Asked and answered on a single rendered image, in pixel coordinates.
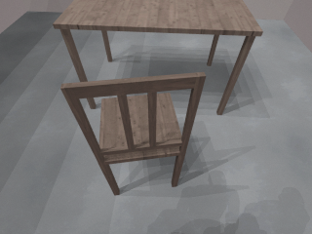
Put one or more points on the table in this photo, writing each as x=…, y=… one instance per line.
x=208, y=17

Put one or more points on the chair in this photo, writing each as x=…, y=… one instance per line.
x=136, y=128

